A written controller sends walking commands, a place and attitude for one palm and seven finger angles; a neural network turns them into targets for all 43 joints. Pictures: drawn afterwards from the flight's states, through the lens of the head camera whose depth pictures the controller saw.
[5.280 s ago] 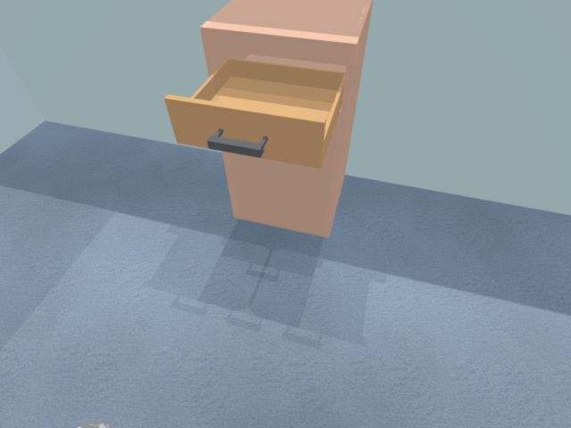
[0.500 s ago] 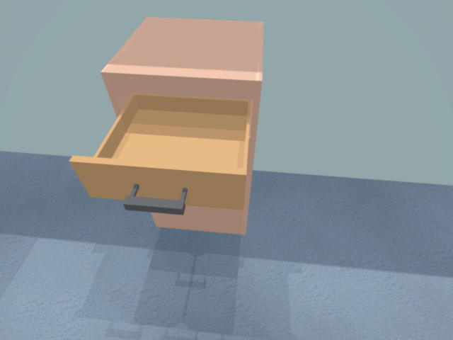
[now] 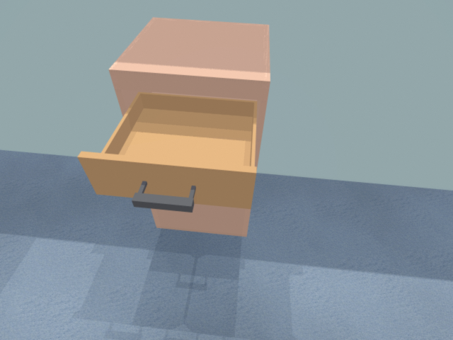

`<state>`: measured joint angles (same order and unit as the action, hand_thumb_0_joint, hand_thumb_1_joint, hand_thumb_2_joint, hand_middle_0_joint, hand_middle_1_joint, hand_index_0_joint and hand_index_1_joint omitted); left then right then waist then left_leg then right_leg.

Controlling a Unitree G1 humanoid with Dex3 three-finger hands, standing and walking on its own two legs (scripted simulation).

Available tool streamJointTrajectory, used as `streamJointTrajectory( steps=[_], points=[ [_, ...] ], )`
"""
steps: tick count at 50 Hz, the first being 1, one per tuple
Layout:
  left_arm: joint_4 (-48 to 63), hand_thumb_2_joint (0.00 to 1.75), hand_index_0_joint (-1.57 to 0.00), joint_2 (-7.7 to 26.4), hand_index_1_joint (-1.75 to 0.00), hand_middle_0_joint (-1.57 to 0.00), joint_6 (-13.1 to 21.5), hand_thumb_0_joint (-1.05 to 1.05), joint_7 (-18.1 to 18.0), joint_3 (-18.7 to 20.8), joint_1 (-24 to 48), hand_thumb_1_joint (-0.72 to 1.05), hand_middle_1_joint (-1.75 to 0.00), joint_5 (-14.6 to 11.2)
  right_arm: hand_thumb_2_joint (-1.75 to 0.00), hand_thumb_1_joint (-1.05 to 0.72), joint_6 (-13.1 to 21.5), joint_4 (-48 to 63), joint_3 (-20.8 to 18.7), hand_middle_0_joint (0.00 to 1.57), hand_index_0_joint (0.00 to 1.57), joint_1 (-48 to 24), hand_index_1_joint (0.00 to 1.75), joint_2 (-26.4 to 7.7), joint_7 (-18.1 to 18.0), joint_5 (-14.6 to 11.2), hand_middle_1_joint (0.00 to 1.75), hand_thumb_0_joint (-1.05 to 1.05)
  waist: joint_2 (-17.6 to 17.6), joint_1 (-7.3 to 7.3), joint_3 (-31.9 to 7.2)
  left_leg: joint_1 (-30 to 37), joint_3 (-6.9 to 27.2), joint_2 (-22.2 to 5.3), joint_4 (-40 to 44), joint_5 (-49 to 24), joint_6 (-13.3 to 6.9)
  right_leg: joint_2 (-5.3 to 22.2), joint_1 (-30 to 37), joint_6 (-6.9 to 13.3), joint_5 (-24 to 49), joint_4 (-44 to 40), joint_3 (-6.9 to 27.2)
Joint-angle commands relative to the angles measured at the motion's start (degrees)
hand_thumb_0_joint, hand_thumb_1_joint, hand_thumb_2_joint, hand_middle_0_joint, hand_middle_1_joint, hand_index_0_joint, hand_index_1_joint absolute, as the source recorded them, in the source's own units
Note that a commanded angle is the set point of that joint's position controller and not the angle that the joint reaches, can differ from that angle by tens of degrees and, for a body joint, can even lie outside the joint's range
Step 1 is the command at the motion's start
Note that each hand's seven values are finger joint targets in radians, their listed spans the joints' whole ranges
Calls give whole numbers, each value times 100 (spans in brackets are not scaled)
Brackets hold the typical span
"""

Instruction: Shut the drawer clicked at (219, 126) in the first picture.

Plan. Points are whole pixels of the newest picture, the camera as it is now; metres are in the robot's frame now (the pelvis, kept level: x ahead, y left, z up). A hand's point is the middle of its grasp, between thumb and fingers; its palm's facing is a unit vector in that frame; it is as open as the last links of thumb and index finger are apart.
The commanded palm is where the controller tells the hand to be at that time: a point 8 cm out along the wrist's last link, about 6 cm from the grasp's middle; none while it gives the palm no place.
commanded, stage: look again from close up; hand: left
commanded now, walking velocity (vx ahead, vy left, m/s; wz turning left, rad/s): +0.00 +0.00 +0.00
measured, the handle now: (166, 195) +0.44 +0.16 -0.04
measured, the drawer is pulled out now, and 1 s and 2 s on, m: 0.29 0.29 0.29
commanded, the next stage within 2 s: shuffle to correct the standing spot in 0.16 s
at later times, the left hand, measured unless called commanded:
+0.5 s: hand out of the picture -0.02 +0.18 -0.17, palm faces +0.00 -0.99 -0.16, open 7.4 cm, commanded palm none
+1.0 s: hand out of the picture +0.13 +0.16 -0.18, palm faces +0.00 -0.98 -0.21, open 7.3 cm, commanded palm none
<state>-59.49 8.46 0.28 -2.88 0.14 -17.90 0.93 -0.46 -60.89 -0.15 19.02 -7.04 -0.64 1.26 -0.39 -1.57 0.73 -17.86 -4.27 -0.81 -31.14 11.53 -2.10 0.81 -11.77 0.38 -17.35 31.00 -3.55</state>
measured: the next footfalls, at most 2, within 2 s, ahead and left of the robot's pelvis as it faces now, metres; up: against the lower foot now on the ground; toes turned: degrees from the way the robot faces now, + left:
right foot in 0.94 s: +0.15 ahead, -0.12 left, +0.00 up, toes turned -7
left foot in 1.20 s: +0.23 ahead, +0.09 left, +0.00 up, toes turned -2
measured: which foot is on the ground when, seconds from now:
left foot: down 0.00-0.96, up 0.98-1.00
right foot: down 0.00-0.74, up 0.76-0.92, down 0.94-1.00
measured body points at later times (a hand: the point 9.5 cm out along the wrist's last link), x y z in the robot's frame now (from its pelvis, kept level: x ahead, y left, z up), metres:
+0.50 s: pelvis +0.02 +0.01 +0.00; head +0.02 +0.02 +0.45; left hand -0.02 +0.23 -0.16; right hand +0.03 -0.22 -0.15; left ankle +0.06 +0.10 -0.73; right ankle +0.00 -0.12 -0.73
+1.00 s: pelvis +0.10 -0.02 -0.01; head +0.12 -0.03 +0.44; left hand +0.13 +0.21 -0.16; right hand +0.05 -0.23 -0.17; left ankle +0.06 +0.09 -0.72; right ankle +0.11 -0.11 -0.73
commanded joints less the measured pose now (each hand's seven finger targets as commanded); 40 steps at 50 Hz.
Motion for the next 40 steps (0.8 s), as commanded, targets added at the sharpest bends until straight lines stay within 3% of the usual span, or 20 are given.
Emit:
streamJointTrajectory(
  steps=[1, 13, 16, 18, 20, 21, 23, 25, 29, 31, 33, 34, 35, 36, 37, 38, 39, 40],
  points=[
    [225, 90, -20, 420, -30, -20, 83, 0, 16, 48, -492, 90, -30, 9, -90, -90, 132, 269, -91, 20, 20, 160, 30, -671, -26, -19, 30, 0, -133, 134, 494, -155, 991, -568, 1229, 970, -57, 354, -346, 252, -100, -697, 447],
    [74, 90, -20, 473, -30, -20, 115, 0, 47, 3, -642, 90, -30, 11, -90, -90, 189, 179, -76, 20, 20, -91, 30, -848, -18, -63, 30, 0, -18, 144, 238, 376, 879, -554, 1337, 474, -49, 494, -143, 126, 422, -935, 439],
    [-23, 90, -20, 442, -30, -20, 90, 0, 88, -3, -681, 90, -30, 42, -90, -90, 148, 68, -87, 20, 20, -51, 30, -917, -26, -42, 30, 0, -107, 95, 315, 487, 899, -658, 1513, 1438, -52, 333, -366, 155, -257, -837, 342],
    [4, 90, -20, 415, -30, -20, 44, 0, 127, 24, -711, 90, -30, 72, -90, -90, 107, 92, -155, 20, 20, -93, 30, -1069, -30, -19, 30, 0, -401, 104, 467, 295, 1080, -851, 1774, 2228, -133, 178, -539, 173, -582, -495, 178],
    [24, 90, -20, 364, -30, -20, 19, 0, 176, 50, -819, 90, -30, 89, -90, -90, 87, 148, -210, 20, 20, -195, 30, -1157, -36, -10, 30, 0, -510, 167, 545, 148, 1201, -1032, 1865, 2597, -268, 70, -628, 206, -616, -234, 73],
    [39, 90, -20, 347, -30, -20, 14, 0, 197, 58, -857, 90, -30, 97, -90, -90, 95, 177, -226, 20, 20, -207, 30, -1151, -40, -12, 30, 0, -400, 194, 570, 111, 1192, -1094, 1852, 2597, -318, 40, -634, 224, -561, -181, 41],
    [-4, 90, -20, 278, -30, -20, 60, 0, 204, 62, -985, 90, -30, 88, -90, -90, 120, 181, -229, 20, 20, -251, 30, -1107, -29, -8, 30, 0, -249, 238, 456, 23, 1082, -1006, 1659, 2470, -320, 71, -461, 269, -528, -292, 161],
    [-53, 90, -20, 327, -30, -20, 119, 0, 198, 68, -1091, 90, -30, 73, -90, -90, 152, 200, -204, 20, 20, -290, 30, -974, -5, -17, 30, 0, 2, 264, 498, -139, 809, -733, 1320, 2239, -223, 227, -368, 351, -755, -663, 528],
    [-162, 90, -20, 597, -30, -20, 206, 0, 149, 143, -1139, 90, -30, 18, -90, -90, 259, 213, -111, 20, 20, -349, 30, -607, 26, -40, 30, 0, 966, 213, 506, -279, -81, -95, -12, 977, -12, 838, -112, 625, -395, -1330, 1435],
    [-185, 90, -20, 698, -30, -20, 219, 0, 119, 192, -1208, 90, -30, 8, -90, -90, 293, 203, -87, 20, 20, -344, 30, -504, 36, -24, 30, 0, 948, 210, 457, -369, -277, -31, -242, 803, 12, 1011, 129, 776, 217, -1273, 1515],
    [-200, 90, -20, 655, -30, -20, 215, 0, 122, 188, -1159, 90, -30, 17, -90, -90, 333, 137, -69, 20, 20, -270, 30, -451, 32, -37, 30, 0, 736, 163, 519, -115, -269, -56, -59, 563, -8, 900, 45, 733, 716, -1010, 1268],
    [-219, 90, -20, 617, -30, -20, 207, 0, 132, 180, -1102, 90, -30, 19, -90, -90, 348, 59, -71, 20, 20, -160, 30, -483, 24, -45, 30, 0, 497, 109, 495, 209, -178, -109, 149, 311, -38, 735, -106, 632, 801, -784, 1028],
    [-211, 90, -20, 531, -30, -20, 200, 0, 148, 162, -1019, 90, -30, 19, -90, -90, 370, -49, -83, 20, 20, 57, 30, -594, -2, -52, 30, 0, 37, 17, 446, 685, 82, -314, 422, -116, -117, 495, -378, 498, 863, -366, 694],
    [-164, 90, -20, 406, -30, -20, 207, 0, 158, 132, -937, 90, -30, 33, -90, -90, 389, -233, -137, 20, 20, 429, 30, -797, -31, -43, 30, 0, -610, -92, 322, 1270, 654, -753, 662, -664, -327, 203, -800, 361, 760, 328, 261],
    [-107, 90, -20, 298, -30, -20, 233, 0, 155, 100, -800, 90, -30, 51, -90, -90, 389, -375, -189, 20, 20, 853, 30, -1022, -84, -15, 30, 0, -1148, -190, 200, 1747, 1334, -1325, 946, -1344, -702, -38, -1282, 211, 218, 1192, -185],
    [23, 90, -20, 242, -30, -20, 243, 0, 147, 65, -505, 90, -30, 42, -90, -90, 371, -430, -199, 20, 20, 1053, 30, -1044, -112, 20, 30, 0, -1316, -260, 324, 2061, 1814, -1799, 1248, -1916, -1066, -77, -2005, 192, -1278, 1951, -213],
    [131, 90, -20, 246, -30, -20, 220, 0, 157, 90, -187, 90, -30, 37, -90, -90, 351, -392, -178, 20, 20, 1046, 30, -994, -116, 30, 30, 0, -952, -261, 493, 1854, 1917, -2019, 1311, -1990, -1272, 122, -2215, 245, -1664, 2290, -81],
    [186, 90, -20, 178, -30, -20, 216, 0, 185, 106, -34, 90, -30, 25, -90, -90, 349, -323, -169, 20, 20, 838, 30, -948, -99, 44, 30, 0, -697, -175, 586, 1588, 1784, -2002, 1346, -1838, -1307, 267, -2135, 256, -1577, 2245, 2]
  ],
)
